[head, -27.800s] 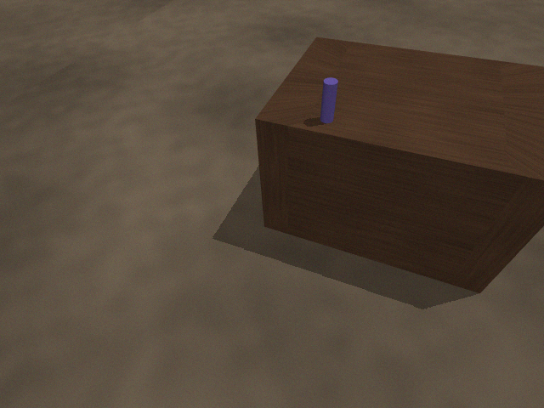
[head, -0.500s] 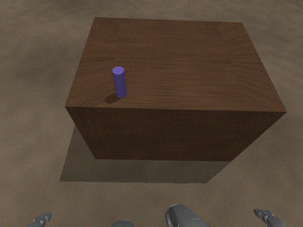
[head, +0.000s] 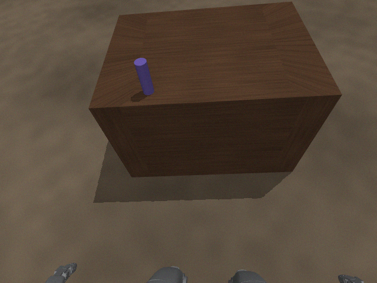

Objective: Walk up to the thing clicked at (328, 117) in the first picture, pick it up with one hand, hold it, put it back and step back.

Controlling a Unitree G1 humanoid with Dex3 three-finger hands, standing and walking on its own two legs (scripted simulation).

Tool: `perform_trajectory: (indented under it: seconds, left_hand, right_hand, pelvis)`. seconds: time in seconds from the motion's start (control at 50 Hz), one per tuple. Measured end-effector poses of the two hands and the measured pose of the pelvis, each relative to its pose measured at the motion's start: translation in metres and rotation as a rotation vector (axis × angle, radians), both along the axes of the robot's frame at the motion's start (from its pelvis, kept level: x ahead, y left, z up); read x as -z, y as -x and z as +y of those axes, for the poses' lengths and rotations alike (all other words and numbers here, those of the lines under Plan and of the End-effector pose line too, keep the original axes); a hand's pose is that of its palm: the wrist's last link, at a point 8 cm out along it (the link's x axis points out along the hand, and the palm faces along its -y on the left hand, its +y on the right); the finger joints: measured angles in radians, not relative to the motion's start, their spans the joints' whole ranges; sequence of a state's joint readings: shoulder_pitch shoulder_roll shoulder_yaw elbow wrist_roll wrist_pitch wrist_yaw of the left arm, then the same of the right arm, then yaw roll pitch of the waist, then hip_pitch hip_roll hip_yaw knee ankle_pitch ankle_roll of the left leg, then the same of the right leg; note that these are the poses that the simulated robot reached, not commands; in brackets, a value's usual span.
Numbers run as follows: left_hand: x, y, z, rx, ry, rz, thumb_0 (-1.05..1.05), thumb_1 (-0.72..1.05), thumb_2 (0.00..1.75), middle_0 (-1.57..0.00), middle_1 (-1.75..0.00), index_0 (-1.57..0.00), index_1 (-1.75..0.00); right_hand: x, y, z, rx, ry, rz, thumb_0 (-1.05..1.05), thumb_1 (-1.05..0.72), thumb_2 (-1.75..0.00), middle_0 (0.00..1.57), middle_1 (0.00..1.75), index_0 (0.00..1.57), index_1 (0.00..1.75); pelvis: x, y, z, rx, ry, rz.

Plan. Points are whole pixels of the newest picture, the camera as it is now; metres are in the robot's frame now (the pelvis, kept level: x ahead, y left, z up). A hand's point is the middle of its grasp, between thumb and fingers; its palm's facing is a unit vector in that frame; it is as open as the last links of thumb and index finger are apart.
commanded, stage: step back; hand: left
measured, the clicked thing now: (144, 77) +0.78 +0.19 -0.09
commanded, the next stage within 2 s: stand in 1.66 s
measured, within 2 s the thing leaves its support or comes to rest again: neither
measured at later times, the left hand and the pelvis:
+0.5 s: hand out of the picture -0.10 +0.24 -0.14, palm faces -0.02 -0.91 -0.42, open 7.4 cm; pelvis -0.17 -0.03 +0.00, yaw -2 degrees
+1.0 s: hand out of the picture -0.24 +0.26 -0.14, palm faces +0.06 -0.92 -0.39, open 7.4 cm; pelvis -0.27 -0.02 +0.00, yaw +2 degrees
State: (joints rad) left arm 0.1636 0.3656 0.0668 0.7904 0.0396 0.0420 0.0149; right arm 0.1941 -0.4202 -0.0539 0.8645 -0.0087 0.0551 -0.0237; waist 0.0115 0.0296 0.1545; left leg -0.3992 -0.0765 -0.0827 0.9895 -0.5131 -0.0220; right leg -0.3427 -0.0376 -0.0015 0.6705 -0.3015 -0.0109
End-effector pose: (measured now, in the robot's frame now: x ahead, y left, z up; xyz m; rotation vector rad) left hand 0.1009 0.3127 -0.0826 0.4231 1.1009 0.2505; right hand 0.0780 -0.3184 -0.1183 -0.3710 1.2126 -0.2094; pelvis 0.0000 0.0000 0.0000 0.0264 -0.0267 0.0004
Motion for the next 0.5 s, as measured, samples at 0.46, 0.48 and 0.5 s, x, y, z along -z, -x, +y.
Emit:
perform_trajectory:
  seconds: [0.46, 0.48, 0.5]
  left_hand:
    - [0.025, 0.186, -0.025, -0.023, 0.038, 0.096, 0.01, 0.90, 0.90, -0.20, -0.30, -0.20, -0.30]
    - [0.022, 0.198, -0.027, -0.030, 0.036, 0.101, 0.01, 0.90, 0.90, -0.20, -0.30, -0.20, -0.30]
    - [0.019, 0.210, -0.029, -0.038, 0.032, 0.106, 0.01, 0.90, 0.90, -0.20, -0.30, -0.20, -0.30]
  right_hand:
    - [-0.008, 0.107, -0.022, -0.024, 0.005, -0.146, 0.00, -0.90, -0.90, 0.21, 0.30, 0.21, 0.30]
    - [-0.008, 0.114, -0.023, -0.018, 0.000, -0.137, 0.00, -0.90, -0.90, 0.21, 0.30, 0.21, 0.30]
    - [-0.008, 0.122, -0.024, -0.015, -0.005, -0.128, 0.00, -0.90, -0.90, 0.21, 0.30, 0.21, 0.30]
  pelvis:
    - [0.010, 0.161, -0.025, 0.029, 0.054, -0.018]
    - [0.008, 0.167, -0.027, 0.033, 0.035, -0.016]
    - [0.005, 0.172, -0.028, 0.035, 0.020, -0.015]
